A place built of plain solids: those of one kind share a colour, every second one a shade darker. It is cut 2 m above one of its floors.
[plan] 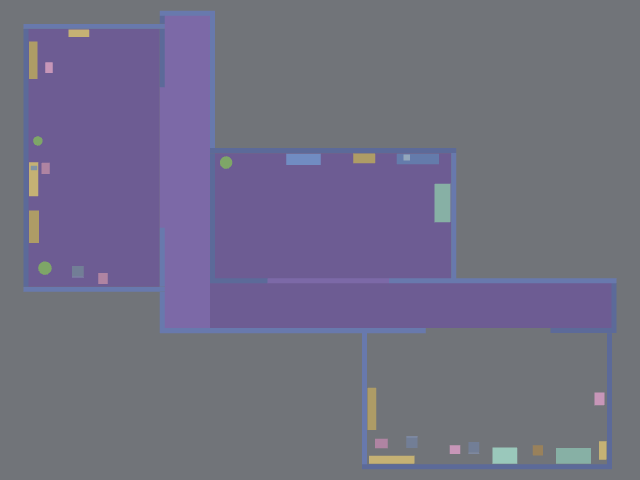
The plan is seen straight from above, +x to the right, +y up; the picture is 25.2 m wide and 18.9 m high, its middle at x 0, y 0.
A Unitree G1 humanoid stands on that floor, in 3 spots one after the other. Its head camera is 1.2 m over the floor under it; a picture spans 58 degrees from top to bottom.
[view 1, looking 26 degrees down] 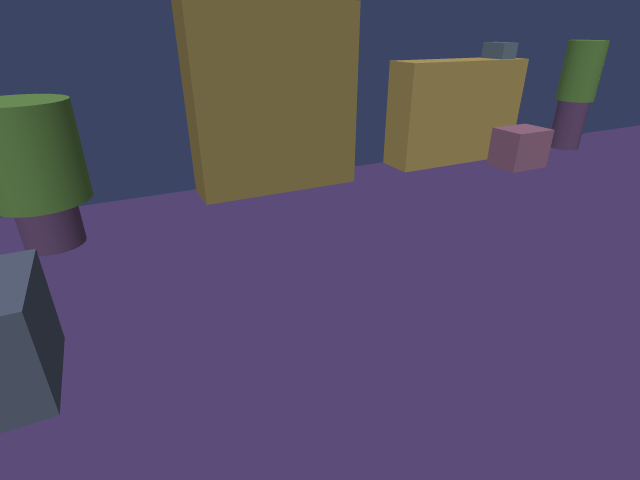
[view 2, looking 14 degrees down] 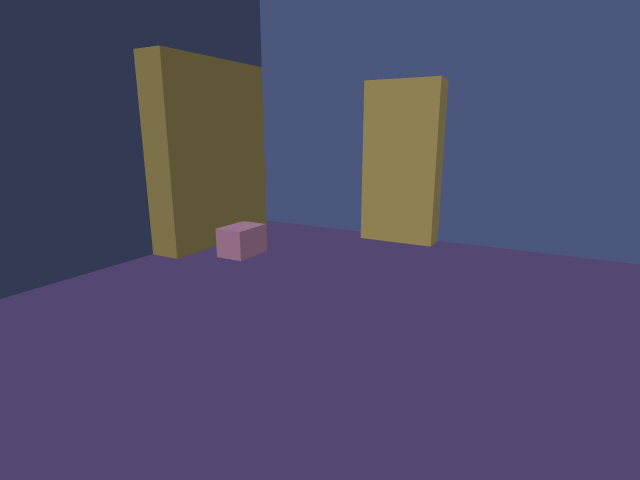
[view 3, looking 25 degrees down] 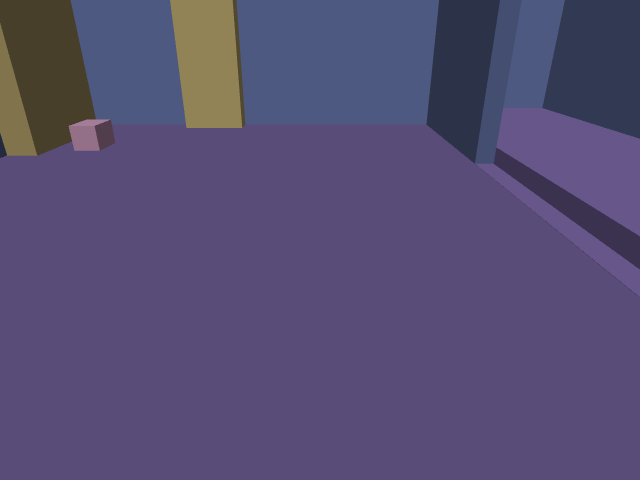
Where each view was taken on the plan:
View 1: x -7.95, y -0.69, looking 154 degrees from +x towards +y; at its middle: floor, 2.74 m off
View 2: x -7.95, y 3.48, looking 119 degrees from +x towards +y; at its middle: floor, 4.96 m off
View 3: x -7.95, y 1.54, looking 90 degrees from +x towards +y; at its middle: floor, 2.84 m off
